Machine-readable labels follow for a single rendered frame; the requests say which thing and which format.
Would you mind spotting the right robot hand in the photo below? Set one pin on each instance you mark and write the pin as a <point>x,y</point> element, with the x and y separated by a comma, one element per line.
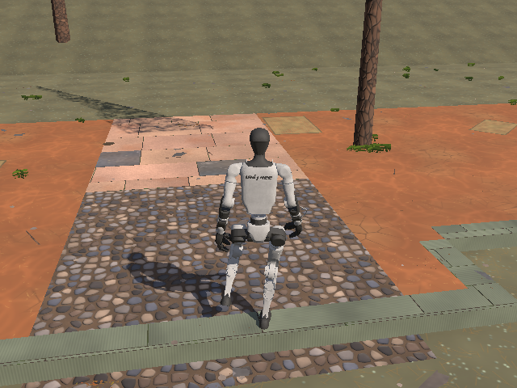
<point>290,226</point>

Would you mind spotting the robot right upper arm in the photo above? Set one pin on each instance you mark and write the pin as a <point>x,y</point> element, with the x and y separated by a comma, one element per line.
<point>284,172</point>

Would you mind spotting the humanoid robot head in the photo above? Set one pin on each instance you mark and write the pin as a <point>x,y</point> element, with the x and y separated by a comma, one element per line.
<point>259,140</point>

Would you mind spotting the left robot forearm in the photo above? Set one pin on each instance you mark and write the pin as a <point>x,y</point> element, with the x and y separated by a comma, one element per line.
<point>222,219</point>

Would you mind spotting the left robot hand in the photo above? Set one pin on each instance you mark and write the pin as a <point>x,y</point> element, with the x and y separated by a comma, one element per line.
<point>221,238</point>

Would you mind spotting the robot left upper arm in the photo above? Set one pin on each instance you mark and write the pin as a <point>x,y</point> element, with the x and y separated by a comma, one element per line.
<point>230,184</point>

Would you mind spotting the right robot forearm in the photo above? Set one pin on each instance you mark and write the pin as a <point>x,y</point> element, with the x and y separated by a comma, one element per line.
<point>295,214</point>

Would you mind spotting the robot torso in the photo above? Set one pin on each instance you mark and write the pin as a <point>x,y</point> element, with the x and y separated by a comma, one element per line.
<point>258,196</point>

